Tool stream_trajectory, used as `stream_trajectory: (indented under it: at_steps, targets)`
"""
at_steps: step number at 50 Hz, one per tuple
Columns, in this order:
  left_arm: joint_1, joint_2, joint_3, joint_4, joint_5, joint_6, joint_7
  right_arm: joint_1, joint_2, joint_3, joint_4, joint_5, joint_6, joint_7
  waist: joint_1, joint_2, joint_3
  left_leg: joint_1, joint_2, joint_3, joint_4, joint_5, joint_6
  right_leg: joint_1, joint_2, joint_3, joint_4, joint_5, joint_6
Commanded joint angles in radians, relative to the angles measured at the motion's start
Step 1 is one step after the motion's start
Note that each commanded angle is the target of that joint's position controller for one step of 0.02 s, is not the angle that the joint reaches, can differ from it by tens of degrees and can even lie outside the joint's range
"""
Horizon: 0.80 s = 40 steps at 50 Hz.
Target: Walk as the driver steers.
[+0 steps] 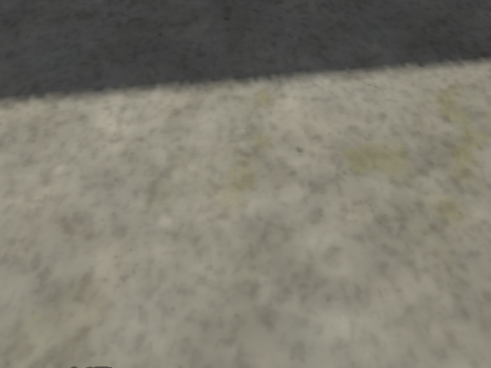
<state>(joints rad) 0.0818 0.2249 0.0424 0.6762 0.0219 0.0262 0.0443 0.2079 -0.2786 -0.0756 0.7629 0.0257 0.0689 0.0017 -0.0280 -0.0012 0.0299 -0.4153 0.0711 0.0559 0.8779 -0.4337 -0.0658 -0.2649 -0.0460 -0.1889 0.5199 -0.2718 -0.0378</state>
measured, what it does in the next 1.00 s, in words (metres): steps on the spot: left foot, then right foot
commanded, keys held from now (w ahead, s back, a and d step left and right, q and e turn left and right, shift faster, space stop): q+shift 0.30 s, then shift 0.08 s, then e+shift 0.62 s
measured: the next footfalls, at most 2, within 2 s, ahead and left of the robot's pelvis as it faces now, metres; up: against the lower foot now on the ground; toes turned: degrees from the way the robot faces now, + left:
left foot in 0.10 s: +0.02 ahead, +0.13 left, +0.00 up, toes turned +11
right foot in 0.58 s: +0.13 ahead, -0.07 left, +0.00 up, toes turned +20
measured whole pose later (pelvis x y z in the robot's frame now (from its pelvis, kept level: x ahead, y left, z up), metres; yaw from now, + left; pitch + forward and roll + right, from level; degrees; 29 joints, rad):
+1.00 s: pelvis +0.02 +0.07 +0.00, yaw -1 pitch +2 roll +0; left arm 0.16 0.35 0.12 0.65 -0.03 0.04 0.03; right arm 0.18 -0.28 -0.09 0.67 -0.03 0.00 -0.02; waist 0.01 -0.04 0.03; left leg -0.26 -0.05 -0.02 0.48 -0.25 0.05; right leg -0.52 0.07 0.18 0.95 -0.44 0.05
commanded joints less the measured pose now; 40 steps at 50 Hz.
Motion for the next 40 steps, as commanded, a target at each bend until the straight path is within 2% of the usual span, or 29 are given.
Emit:
stream_trajectory:
  at_steps: [1,3,4,5,6,7,8,9,10,11,13,15,19,22,24,25,26,27,29,30,31,32,33,34,35,36,37,38,40]
  targets:
    - [0.005,0.204,0.075,-0.041,-0.011,-0.008,0.003,-0.048,-0.082,-0.022,-0.106,0.003,-0.008,0.014,0.045,-0.118,-0.100,-0.039,0.009,0.027,-0.075,-0.002,0.028,0.173,-0.326,0.191,-0.131,0.466,-0.183]
    - [-0.021,0.208,0.082,-0.035,-0.028,-0.006,0.000,-0.015,-0.078,-0.027,-0.110,0.004,-0.001,0.024,0.013,-0.119,-0.118,0.045,-0.012,0.059,-0.208,0.081,0.062,0.165,-0.320,0.135,-0.071,0.460,-0.134]
    - [-0.019,0.199,0.083,-0.025,-0.038,-0.005,-0.002,0.019,-0.082,-0.034,-0.103,0.004,0.002,0.023,-0.007,-0.105,-0.126,0.125,-0.037,0.071,-0.316,0.177,0.090,0.129,-0.299,0.087,-0.006,0.406,-0.085]
    - [0.031,0.171,0.082,0.000,-0.038,-0.005,-0.010,0.068,-0.130,-0.055,-0.093,-0.003,0.000,0.010,-0.016,-0.008,-0.122,0.240,-0.034,-0.020,-0.433,0.365,0.142,0.034,-0.226,0.025,0.139,0.255,-0.009]
    - [-0.016,0.112,0.065,-0.049,0.001,-0.010,-0.015,0.122,-0.292,-0.098,-0.104,-0.014,-0.009,-0.013,-0.010,0.322,-0.116,0.438,0.219,-0.418,-0.465,0.870,0.281,-0.307,-0.072,-0.052,0.475,-0.200,0.103]
    - [-0.143,0.112,0.058,-0.104,0.009,-0.019,-0.012,0.129,-0.301,-0.091,-0.131,-0.052,-0.036,-0.003,-0.059,0.309,-0.179,0.451,0.316,-0.626,-0.503,0.911,0.464,-0.472,0.058,0.153,0.682,-0.443,0.132]
    - [-0.159,0.146,0.069,-0.099,-0.007,-0.022,-0.012,0.101,-0.275,-0.084,-0.137,-0.054,-0.062,0.005,-0.057,0.168,-0.184,0.468,0.289,-0.558,-0.517,0.828,0.447,-0.513,0.043,0.242,0.750,-0.399,0.116]
    - [-0.148,0.146,0.071,-0.092,-0.018,-0.028,-0.008,0.055,-0.257,-0.081,-0.141,-0.032,-0.076,-0.003,-0.021,0.116,-0.151,0.457,0.229,-0.489,-0.511,0.758,0.390,-0.530,0.034,0.271,0.732,-0.299,0.098]
    - [-0.122,0.156,0.075,-0.073,-0.012,-0.031,0.001,-0.002,-0.223,-0.072,-0.152,-0.006,-0.074,-0.014,0.008,0.067,-0.131,0.439,0.190,-0.441,-0.501,0.724,0.339,-0.539,0.021,0.280,0.690,-0.217,0.096]
    - [-0.100,0.174,0.082,-0.067,-0.006,-0.032,0.007,-0.044,-0.196,-0.062,-0.166,0.010,-0.065,-0.025,0.031,0.074,-0.128,0.405,0.165,-0.415,-0.504,0.711,0.313,-0.507,0.018,0.287,0.653,-0.161,0.097]
    - [-0.071,0.157,0.080,-0.055,-0.009,-0.037,0.000,-0.046,-0.189,-0.058,-0.184,0.003,-0.052,-0.039,0.041,0.087,-0.154,0.381,0.129,-0.403,-0.502,0.729,0.301,-0.448,0.051,0.283,0.625,-0.090,0.109]
    - [-0.067,0.140,0.074,-0.049,-0.015,-0.040,-0.003,-0.029,-0.203,-0.063,-0.191,0.000,-0.048,-0.045,0.035,0.077,-0.157,0.377,0.106,-0.411,-0.498,0.693,0.290,-0.429,0.076,0.290,0.529,-0.054,0.119]
    - [-0.057,0.138,0.067,-0.032,-0.020,-0.034,-0.009,-0.036,-0.194,-0.054,-0.201,-0.010,-0.038,-0.051,0.016,0.126,-0.151,0.321,0.090,-0.402,-0.482,0.593,0.271,-0.345,0.070,0.276,0.386,-0.003,0.139]
    - [-0.028,0.141,0.059,-0.015,-0.024,-0.029,-0.021,-0.062,-0.143,-0.024,-0.198,-0.036,-0.038,-0.042,0.005,0.150,-0.148,0.265,0.101,-0.373,-0.478,0.567,0.273,-0.245,0.023,0.251,0.329,-0.005,0.133]
    - [-0.011,0.122,0.047,-0.007,-0.024,-0.033,-0.033,-0.081,-0.076,0.009,-0.180,-0.053,-0.045,-0.028,0.005,0.146,-0.141,0.212,0.100,-0.346,-0.478,0.563,0.273,-0.130,-0.008,0.240,0.246,-0.007,0.117]
    - [-0.011,0.122,0.044,-0.007,-0.027,-0.035,-0.039,-0.083,-0.073,0.015,-0.169,-0.059,-0.050,-0.020,0.001,0.152,-0.124,0.194,0.104,-0.340,-0.484,0.549,0.274,-0.088,-0.007,0.226,0.209,-0.010,0.108]
    - [-0.013,0.137,0.046,-0.012,-0.032,-0.036,-0.042,-0.090,-0.091,0.013,-0.161,-0.061,-0.054,-0.016,0.001,0.155,-0.098,0.184,0.106,-0.336,-0.481,0.533,0.274,-0.066,0.002,0.211,0.168,-0.016,0.096]
    - [-0.014,0.161,0.052,-0.021,-0.036,-0.039,-0.045,-0.100,-0.123,0.005,-0.157,-0.055,-0.054,-0.016,0.010,0.154,-0.069,0.188,0.102,-0.332,-0.465,0.523,0.270,-0.063,0.017,0.190,0.110,0.000,0.081]
    - [-0.013,0.204,0.060,-0.038,-0.036,-0.046,-0.049,-0.065,-0.172,-0.014,-0.140,-0.037,-0.052,-0.027,0.012,0.116,-0.040,0.235,0.083,-0.325,-0.429,0.485,0.235,-0.061,0.027,0.204,-0.021,0.163,0.046]
    - [-0.006,0.242,0.067,-0.049,-0.033,-0.049,-0.049,-0.047,-0.175,-0.019,-0.143,-0.040,-0.056,-0.035,-0.002,0.056,-0.054,0.244,0.044,-0.296,-0.373,0.403,0.202,-0.045,-0.011,0.281,-0.016,0.387,0.018]
    - [0.003,0.290,0.082,-0.046,-0.037,-0.052,-0.049,-0.018,-0.158,-0.021,-0.158,-0.053,-0.062,-0.040,-0.047,-0.070,-0.076,0.211,-0.052,-0.212,-0.302,0.319,0.156,-0.020,-0.054,0.381,0.005,0.548,-0.040]
    - [0.046,0.284,0.090,-0.038,-0.051,-0.052,-0.050,-0.066,-0.141,-0.020,-0.170,-0.060,-0.064,-0.046,-0.012,-0.149,-0.096,0.170,-0.129,-0.113,-0.198,0.243,0.098,-0.007,-0.113,0.502,-0.054,0.530,-0.120]
    - [0.086,0.272,0.089,-0.034,-0.044,-0.049,-0.045,-0.122,-0.120,-0.021,-0.190,-0.053,-0.064,-0.049,0.019,-0.224,-0.093,0.069,-0.182,-0.081,-0.103,0.104,0.061,0.048,-0.186,0.651,-0.111,0.522,-0.200]
    - [0.154,0.266,0.088,-0.024,-0.031,-0.051,-0.040,-0.163,-0.098,-0.019,-0.209,-0.042,-0.064,-0.049,0.062,-0.258,-0.108,-0.058,-0.211,-0.111,0.025,-0.150,0.050,0.140,-0.244,0.774,-0.159,0.533,-0.264]
    - [0.191,0.266,0.089,-0.019,-0.022,-0.058,-0.035,-0.179,-0.089,-0.020,-0.223,-0.033,-0.063,-0.044,0.082,-0.232,-0.130,-0.143,-0.199,-0.166,0.186,-0.272,0.041,0.207,-0.265,0.814,-0.168,0.538,-0.283]
    - [0.164,0.277,0.095,-0.025,-0.028,-0.062,-0.027,-0.160,-0.081,-0.021,-0.219,-0.025,-0.063,-0.037,0.056,-0.164,-0.143,-0.168,-0.168,-0.202,0.238,-0.231,0.037,0.220,-0.240,0.765,-0.142,0.526,-0.252]
    - [0.116,0.274,0.099,-0.038,-0.043,-0.056,-0.018,-0.154,-0.072,-0.019,-0.214,-0.024,-0.064,-0.033,0.034,-0.130,-0.144,-0.167,-0.146,-0.204,0.166,-0.168,0.032,0.210,-0.195,0.702,-0.130,0.494,-0.202]
    - [0.079,0.259,0.100,-0.050,-0.059,-0.040,-0.010,-0.160,-0.061,-0.018,-0.213,-0.023,-0.067,-0.031,0.027,-0.119,-0.140,-0.147,-0.138,-0.189,0.044,-0.119,0.023,0.196,-0.149,0.660,-0.131,0.438,-0.160]
    - [0.057,0.256,0.106,-0.067,-0.060,-0.001,0.001,-0.159,-0.031,-0.012,-0.205,-0.017,-0.077,-0.018,0.033,-0.146,-0.154,-0.048,-0.168,-0.149,-0.110,-0.032,0.005,0.143,-0.095,0.644,-0.128,0.394,-0.133]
